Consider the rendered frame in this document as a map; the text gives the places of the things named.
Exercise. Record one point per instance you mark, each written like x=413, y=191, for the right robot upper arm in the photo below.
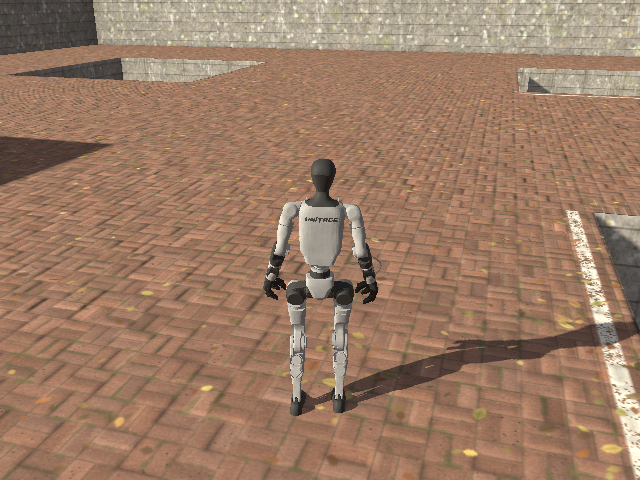
x=353, y=213

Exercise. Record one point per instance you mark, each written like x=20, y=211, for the left robot upper arm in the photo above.
x=289, y=212

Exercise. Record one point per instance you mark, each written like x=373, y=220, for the robot head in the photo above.
x=322, y=172

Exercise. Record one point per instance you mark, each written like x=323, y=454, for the robot torso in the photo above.
x=320, y=236

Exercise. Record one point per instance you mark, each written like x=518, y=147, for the robot right forearm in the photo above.
x=367, y=268

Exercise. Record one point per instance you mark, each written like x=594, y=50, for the robot left forearm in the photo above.
x=275, y=264

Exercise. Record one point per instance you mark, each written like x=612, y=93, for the left robot hand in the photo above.
x=273, y=284

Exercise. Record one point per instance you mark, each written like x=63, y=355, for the right robot hand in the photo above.
x=372, y=288

